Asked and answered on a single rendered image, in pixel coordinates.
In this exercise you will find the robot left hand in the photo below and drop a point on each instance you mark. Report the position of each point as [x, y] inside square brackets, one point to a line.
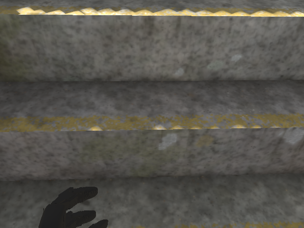
[55, 215]

